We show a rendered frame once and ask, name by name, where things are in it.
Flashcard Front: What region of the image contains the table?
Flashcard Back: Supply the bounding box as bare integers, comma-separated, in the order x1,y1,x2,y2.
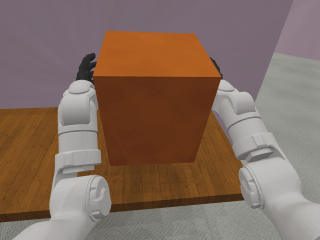
0,106,244,223

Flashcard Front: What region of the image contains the robot right upper arm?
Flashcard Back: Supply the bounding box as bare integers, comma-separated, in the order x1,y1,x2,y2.
238,157,320,240

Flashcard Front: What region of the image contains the robot left upper arm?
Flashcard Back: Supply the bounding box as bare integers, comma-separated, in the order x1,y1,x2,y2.
12,174,112,240

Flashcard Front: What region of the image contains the robot left forearm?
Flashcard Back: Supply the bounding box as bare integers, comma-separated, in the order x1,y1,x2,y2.
49,80,102,216

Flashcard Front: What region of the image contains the robot right forearm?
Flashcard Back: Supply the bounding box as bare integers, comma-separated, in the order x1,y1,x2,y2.
211,79,303,194

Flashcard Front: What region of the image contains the right robot hand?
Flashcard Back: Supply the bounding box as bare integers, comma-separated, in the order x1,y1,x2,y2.
209,57,223,80

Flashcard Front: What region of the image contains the left robot hand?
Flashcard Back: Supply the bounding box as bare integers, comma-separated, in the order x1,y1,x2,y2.
76,53,97,85

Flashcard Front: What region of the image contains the carton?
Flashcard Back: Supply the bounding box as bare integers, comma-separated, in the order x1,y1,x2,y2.
92,30,222,166

